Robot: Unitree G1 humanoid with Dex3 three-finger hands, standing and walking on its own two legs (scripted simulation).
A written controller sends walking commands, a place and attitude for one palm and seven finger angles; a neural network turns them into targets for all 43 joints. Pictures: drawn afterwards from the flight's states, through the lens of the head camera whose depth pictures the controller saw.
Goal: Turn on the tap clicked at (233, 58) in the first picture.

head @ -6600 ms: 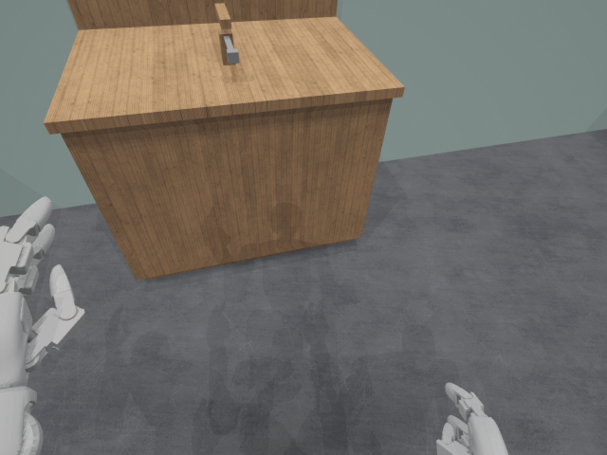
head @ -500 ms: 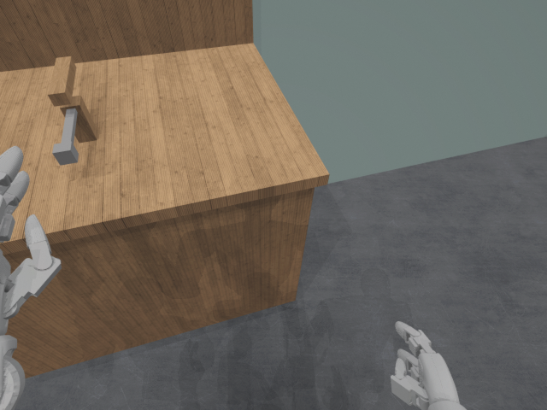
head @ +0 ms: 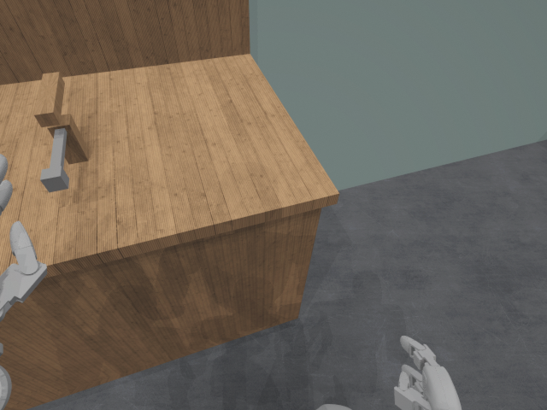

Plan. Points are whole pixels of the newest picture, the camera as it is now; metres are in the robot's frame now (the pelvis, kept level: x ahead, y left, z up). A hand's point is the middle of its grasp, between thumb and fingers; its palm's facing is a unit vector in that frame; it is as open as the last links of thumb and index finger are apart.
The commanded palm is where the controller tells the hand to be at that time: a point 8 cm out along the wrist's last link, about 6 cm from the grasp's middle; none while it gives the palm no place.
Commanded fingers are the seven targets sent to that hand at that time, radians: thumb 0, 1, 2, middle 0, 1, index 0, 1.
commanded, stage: shuffle to correct the standing spot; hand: left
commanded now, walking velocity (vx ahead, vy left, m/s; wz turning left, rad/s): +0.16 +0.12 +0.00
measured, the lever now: (55, 179) +0.41 +0.38 +0.10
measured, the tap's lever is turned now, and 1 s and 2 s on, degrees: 0 0 0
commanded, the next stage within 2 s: come to a stop and stand still in 0.28 s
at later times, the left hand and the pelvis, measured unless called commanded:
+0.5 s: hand (30, 207) +0.28 +0.30 +0.19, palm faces +0.43 -0.82 -0.37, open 7.4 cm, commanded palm +0.23 +0.34 +0.19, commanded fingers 0.00 0.90 0.90 -0.20 -0.30 -0.20 -0.30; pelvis +0.07 +0.06 +0.00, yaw +1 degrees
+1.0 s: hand out of the picture +0.32 +0.40 +0.22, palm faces +0.56 -0.72 -0.42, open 7.4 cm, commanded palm +0.22 +0.36 +0.19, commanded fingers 0.00 0.90 0.90 -0.20 -0.30 -0.20 -0.30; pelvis +0.06 +0.08 +0.02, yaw +0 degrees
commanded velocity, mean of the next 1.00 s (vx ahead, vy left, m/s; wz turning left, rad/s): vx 0.00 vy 0.00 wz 0.00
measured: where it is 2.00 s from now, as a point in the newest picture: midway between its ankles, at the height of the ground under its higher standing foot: outside the picture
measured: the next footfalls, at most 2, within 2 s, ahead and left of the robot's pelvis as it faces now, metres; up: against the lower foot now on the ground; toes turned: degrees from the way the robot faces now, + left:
right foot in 0.14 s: +0.13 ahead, -0.06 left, +0.00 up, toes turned +0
left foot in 0.48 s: +0.17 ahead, +0.19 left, +0.00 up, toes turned -4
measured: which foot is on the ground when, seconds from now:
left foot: down 0.00-0.16, up 0.18-0.46, down 0.48-1.00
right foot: up 0.00-0.12, down 0.14-1.00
